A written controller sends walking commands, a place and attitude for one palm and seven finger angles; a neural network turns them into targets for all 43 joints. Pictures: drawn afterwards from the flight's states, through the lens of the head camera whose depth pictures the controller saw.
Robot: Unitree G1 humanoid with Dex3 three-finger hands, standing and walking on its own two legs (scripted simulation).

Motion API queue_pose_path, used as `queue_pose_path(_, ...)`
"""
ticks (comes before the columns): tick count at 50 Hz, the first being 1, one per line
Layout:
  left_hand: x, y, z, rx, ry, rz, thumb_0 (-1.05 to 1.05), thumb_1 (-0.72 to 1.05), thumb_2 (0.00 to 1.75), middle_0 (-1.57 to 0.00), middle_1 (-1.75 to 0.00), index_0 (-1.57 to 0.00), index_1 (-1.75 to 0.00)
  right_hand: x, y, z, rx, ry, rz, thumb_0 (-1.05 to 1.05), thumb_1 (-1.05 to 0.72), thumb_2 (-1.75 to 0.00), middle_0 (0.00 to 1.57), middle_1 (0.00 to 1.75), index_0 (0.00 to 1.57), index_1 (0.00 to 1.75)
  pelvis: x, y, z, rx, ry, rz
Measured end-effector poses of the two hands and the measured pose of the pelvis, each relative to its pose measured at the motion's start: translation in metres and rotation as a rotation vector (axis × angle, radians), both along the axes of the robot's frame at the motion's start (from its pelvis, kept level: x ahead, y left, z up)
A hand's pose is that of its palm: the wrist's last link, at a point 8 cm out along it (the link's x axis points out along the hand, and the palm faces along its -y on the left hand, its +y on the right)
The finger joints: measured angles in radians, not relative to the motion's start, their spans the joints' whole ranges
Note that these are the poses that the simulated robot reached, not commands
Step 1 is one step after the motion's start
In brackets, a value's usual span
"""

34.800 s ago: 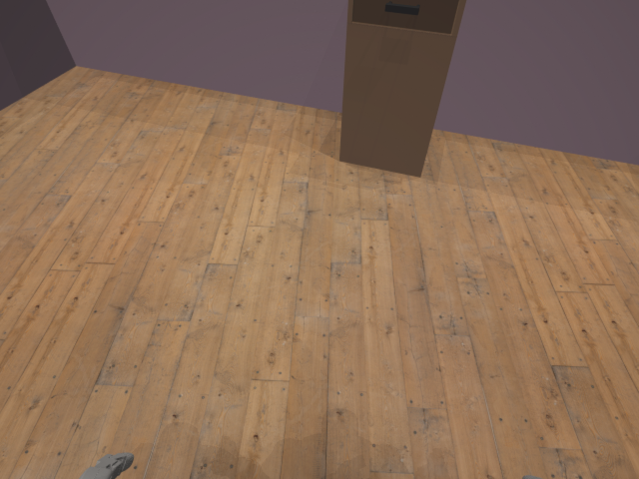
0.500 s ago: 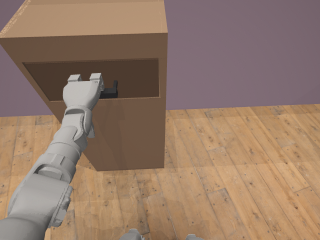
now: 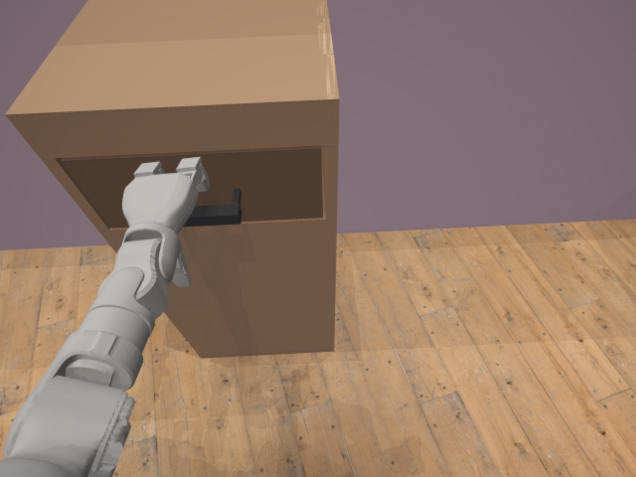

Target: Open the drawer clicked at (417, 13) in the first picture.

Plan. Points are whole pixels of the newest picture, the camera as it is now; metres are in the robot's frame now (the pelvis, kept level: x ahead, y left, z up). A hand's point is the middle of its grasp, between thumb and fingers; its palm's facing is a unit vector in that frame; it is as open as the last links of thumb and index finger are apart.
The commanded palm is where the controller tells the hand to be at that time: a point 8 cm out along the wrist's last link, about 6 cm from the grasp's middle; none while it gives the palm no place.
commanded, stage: lift the fingers back up to retry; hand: left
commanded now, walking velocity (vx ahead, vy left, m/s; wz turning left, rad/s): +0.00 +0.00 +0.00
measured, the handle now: (202, 206) +0.50 +0.19 +0.02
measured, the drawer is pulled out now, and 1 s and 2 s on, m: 0.00 0.00 0.00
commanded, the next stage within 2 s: re-aim the fingers above the handle in 0.24 s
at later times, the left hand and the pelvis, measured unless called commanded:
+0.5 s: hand (182, 228) +0.42 +0.19 +0.07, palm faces +0.02 -0.06 -1.00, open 13.8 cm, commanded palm +0.40 +0.20 +0.13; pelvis +0.01 -0.01 +0.00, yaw +2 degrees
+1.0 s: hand (182, 227) +0.42 +0.19 +0.07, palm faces +0.04 -0.06 -1.00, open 13.8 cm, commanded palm +0.40 +0.21 +0.13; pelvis +0.00 -0.02 +0.01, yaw +0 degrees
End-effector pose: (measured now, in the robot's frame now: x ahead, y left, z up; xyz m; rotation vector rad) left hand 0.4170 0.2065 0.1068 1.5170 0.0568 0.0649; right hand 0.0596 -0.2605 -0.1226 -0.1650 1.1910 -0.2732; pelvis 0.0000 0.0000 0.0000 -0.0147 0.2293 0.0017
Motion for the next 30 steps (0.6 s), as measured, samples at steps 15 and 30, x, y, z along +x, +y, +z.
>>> queue_pose_path(15,-0.013,0.007,0.006,-0.029,0.098,0.029,0.00,-0.48,0.30,-0.32,-1.20,-0.31,-1.20,0.075,0.002,0.017,0.020,-0.116,0.069,0.01,-0.91,-0.90,0.20,0.30,0.20,0.29,0.021,-0.003,0.009,0.008,-0.044,0.010)
queue_pose_path(30,-0.011,-0.013,0.019,0.016,-0.024,0.018,0.00,-0.49,0.30,-0.32,-1.20,-0.32,-1.20,0.079,0.008,0.007,0.057,-0.122,0.104,0.01,-0.91,-0.90,0.20,0.30,0.20,0.29,0.010,-0.011,0.005,0.012,-0.039,0.024)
